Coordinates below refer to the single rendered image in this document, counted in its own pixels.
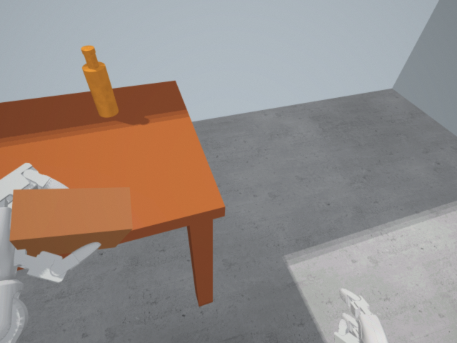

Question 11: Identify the right robot hand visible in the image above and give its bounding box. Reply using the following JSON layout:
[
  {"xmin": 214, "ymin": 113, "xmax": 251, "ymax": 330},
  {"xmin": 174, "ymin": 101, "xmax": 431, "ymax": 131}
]
[{"xmin": 334, "ymin": 288, "xmax": 389, "ymax": 343}]

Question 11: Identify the left robot hand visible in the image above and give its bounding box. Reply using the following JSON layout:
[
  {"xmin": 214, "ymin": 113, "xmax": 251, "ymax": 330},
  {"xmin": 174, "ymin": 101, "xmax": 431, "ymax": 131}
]
[{"xmin": 0, "ymin": 163, "xmax": 101, "ymax": 283}]

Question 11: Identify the left robot forearm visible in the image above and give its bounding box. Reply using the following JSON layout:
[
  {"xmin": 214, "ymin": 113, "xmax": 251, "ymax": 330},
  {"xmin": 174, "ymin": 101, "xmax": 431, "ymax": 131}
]
[{"xmin": 0, "ymin": 279, "xmax": 29, "ymax": 343}]

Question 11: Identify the sponge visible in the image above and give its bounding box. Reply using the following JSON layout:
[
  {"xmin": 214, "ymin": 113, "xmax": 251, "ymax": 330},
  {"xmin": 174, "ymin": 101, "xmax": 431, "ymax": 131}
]
[{"xmin": 9, "ymin": 187, "xmax": 133, "ymax": 257}]

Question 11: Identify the table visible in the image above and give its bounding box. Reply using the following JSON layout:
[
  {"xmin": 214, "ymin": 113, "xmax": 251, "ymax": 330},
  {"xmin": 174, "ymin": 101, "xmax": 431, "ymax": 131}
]
[{"xmin": 0, "ymin": 81, "xmax": 225, "ymax": 307}]

